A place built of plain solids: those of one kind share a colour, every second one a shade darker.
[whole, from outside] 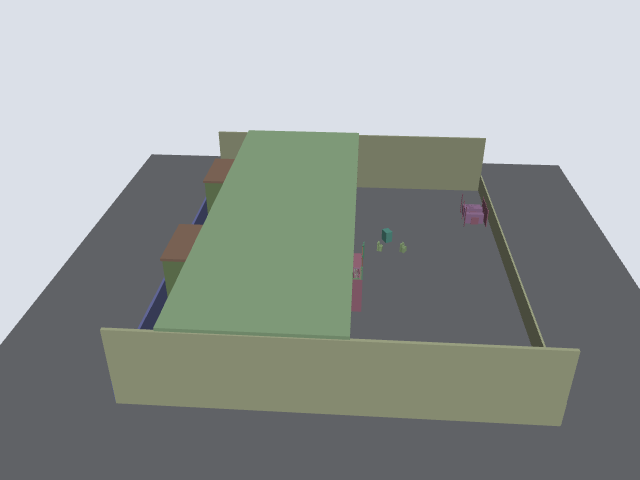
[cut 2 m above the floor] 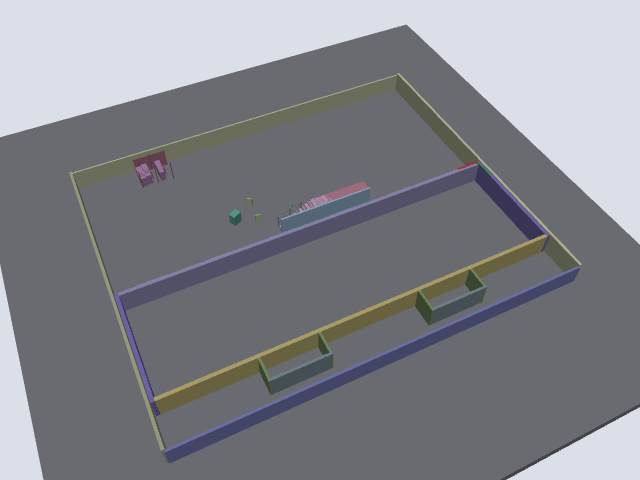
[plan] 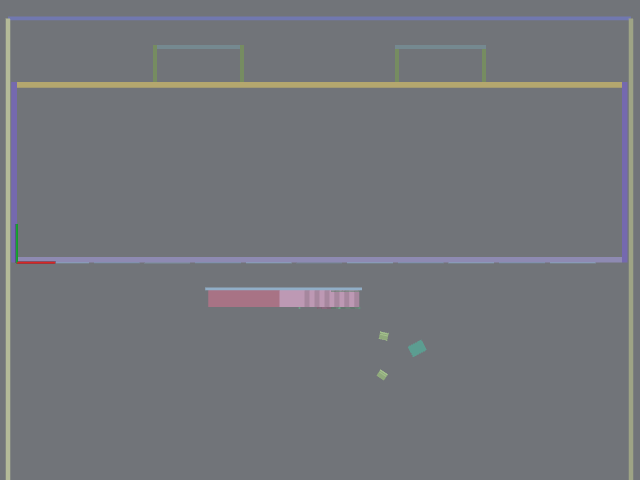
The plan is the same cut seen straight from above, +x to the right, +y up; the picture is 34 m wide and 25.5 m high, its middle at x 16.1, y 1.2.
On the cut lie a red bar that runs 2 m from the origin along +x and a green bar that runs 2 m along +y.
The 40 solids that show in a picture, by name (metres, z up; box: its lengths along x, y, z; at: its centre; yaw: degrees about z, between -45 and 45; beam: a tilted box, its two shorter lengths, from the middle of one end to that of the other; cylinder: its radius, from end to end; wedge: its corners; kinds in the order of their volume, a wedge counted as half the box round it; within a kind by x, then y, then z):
{
 "roof_1": {"box": [33.14, 11.46, 0.25], "at": [16.07, 4.06, 5.97]},
 "site_fence_1": {"box": [0.24, 27.53, 5.89], "at": [-0.48, -0.79, 2.9]},
 "site_fence_2": {"box": [33.1, 0.15, 1.85], "at": [16.07, -14.55, 0.88]},
 "site_fence_3": {"box": [0.24, 27.53, 5.89], "at": [32.62, -0.79, 2.9]},
 "gable_1": {"box": [0.3, 9.59, 5.89], "at": [-0.15, 4.8, 2.9]},
 "gable_2": {"box": [0.3, 9.59, 5.89], "at": [32.29, 4.8, 2.9]},
 "back_1": {"box": [32.14, 0.3, 2.72], "at": [16.07, 9.44, 1.31]},
 "face_1": {"box": [32.14, 0.3, 2.72], "at": [16.07, 0.15, 1.31]},
 "step_1": {"box": [0.56, 0.9, 2.8], "at": [13.94, -1.92, 1.35]},
 "step_2": {"box": [0.79, 0.9, 2.45], "at": [14.35, -1.92, 1.18]},
 "step_3": {"box": [0.79, 0.9, 2.28], "at": [14.62, -1.92, 1.09]},
 "step_4": {"box": [0.79, 0.9, 2.11], "at": [14.88, -1.92, 1.01]},
 "step_5": {"box": [0.79, 0.9, 1.94], "at": [15.15, -1.92, 0.92]},
 "step_6": {"box": [0.79, 0.9, 1.77], "at": [15.41, -1.92, 0.83]},
 "step_7": {"box": [0.79, 0.9, 1.6], "at": [15.68, -1.92, 0.75]},
 "step_8": {"box": [0.79, 0.9, 1.42], "at": [15.94, -1.92, 0.66]},
 "step_9": {"box": [0.79, 0.9, 1.25], "at": [16.2, -1.92, 0.58]},
 "step_10": {"box": [0.79, 0.9, 1.08], "at": [16.47, -1.92, 0.49]},
 "step_11": {"box": [0.79, 0.9, 0.91], "at": [16.73, -1.92, 0.4]},
 "step_12": {"box": [0.79, 0.9, 0.74], "at": [17.0, -1.92, 0.32]},
 "step_13": {"box": [0.79, 0.9, 0.57], "at": [17.26, -1.92, 0.23]},
 "step_14": {"box": [0.79, 0.9, 0.39], "at": [17.53, -1.92, 0.15]},
 "step_15": {"box": [0.79, 0.9, 0.22], "at": [17.79, -1.92, 0.06]},
 "site_backwall_1": {"box": [33.1, 0.2, 1.85], "at": [16.07, 12.97, 0.88]},
 "bay_back_1": {"box": [4.83, 0.21, 5.89], "at": [9.64, 11.45, 2.9]},
 "bay_back_2": {"box": [4.83, 0.21, 5.89], "at": [22.5, 11.45, 2.9]},
 "head_1": {"box": [3.8, 0.9, 2.97], "at": [12.06, -1.92, 1.44]},
 "bay_side_1": {"box": [0.21, 1.97, 5.89], "at": [7.33, 10.57, 2.9]},
 "bay_side_2": {"box": [0.21, 1.97, 5.89], "at": [11.95, 10.57, 2.9]},
 "bay_side_3": {"box": [0.21, 1.97, 5.89], "at": [20.19, 10.57, 2.9]},
 "bay_side_4": {"box": [0.21, 1.97, 5.89], "at": [24.81, 10.57, 2.9]},
 "bay_roof_1": {"box": [5.03, 2.12, 0.2], "at": [9.64, 10.6, 5.94]},
 "bay_roof_2": {"box": [5.03, 2.12, 0.2], "at": [22.5, 10.6, 5.94]},
 "spine_1": {"box": [8.33, 0.15, 2.74], "at": [14.17, -1.39, 1.32]},
 "bike_shelter_bike_1": {"box": [0.46, 1.71, 1.03], "at": [25.31, -12.98, 0.47]},
 "bike_shelter_bike_2": {"box": [0.48, 1.72, 1.04], "at": [26.52, -13.05, 0.47]},
 "bike_shelter_bike_3": {"box": [0.54, 1.7, 1.0], "at": [27.05, -12.96, 0.45]},
 "foot_bin_1": {"box": [0.82, 0.62, 1.08], "at": [21.26, -4.56, 0.49], "yaw": 27.3},
 "bike_shelter_1": {"box": [0.05, 0.72, 0.8], "at": [24.93, -13.01, 0.35]},
 "bike_shelter_2": {"box": [2.75, 0.05, 1.74], "at": [25.86, -14.03, 0.82]}
}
